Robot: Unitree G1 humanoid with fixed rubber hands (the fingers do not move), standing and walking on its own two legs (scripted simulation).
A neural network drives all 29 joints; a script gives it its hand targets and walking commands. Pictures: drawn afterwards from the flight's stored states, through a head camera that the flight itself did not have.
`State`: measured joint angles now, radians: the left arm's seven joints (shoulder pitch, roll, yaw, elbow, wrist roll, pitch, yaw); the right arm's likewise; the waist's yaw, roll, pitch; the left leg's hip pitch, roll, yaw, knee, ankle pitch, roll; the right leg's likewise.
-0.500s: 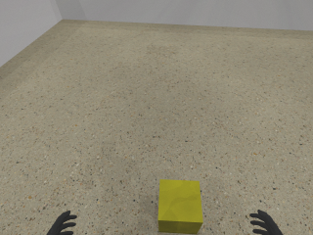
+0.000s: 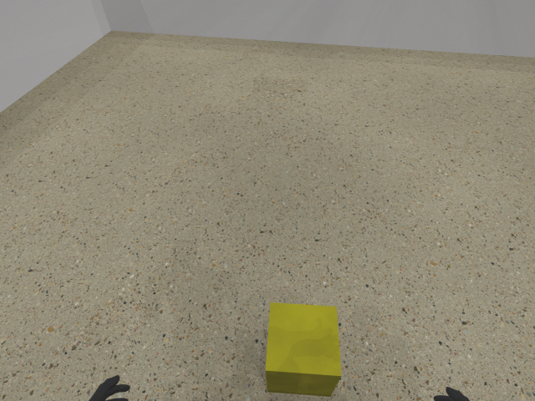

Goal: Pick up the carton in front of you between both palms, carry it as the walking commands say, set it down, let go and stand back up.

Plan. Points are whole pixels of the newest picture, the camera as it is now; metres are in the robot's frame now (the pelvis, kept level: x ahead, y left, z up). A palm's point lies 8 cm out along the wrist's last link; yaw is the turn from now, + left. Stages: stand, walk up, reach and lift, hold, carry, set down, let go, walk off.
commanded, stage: stand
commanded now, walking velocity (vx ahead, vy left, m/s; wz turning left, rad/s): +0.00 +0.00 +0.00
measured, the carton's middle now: (300, 350) +0.40 -0.07 -0.64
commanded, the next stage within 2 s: none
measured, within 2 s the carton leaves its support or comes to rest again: neither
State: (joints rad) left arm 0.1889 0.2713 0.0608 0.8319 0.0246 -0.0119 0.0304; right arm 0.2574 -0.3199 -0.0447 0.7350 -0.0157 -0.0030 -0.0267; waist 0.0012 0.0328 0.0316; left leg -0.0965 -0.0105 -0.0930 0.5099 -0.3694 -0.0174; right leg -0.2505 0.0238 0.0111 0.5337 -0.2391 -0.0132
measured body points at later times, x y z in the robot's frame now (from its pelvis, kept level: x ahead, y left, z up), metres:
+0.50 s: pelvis -0.02 +0.00 +0.00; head -0.02 -0.01 +0.45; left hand +0.09 +0.29 -0.10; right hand +0.08 -0.30 -0.11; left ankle -0.05 +0.14 -0.73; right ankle +0.03 -0.11 -0.73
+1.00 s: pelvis -0.02 +0.00 +0.01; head -0.02 -0.01 +0.46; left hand +0.09 +0.30 -0.10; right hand +0.07 -0.30 -0.11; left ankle -0.05 +0.14 -0.73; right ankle +0.03 -0.11 -0.73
